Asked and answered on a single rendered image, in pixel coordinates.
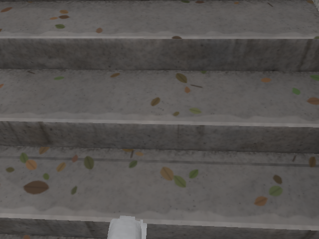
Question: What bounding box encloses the robot left thigh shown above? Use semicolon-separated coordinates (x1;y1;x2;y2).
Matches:
108;215;148;239

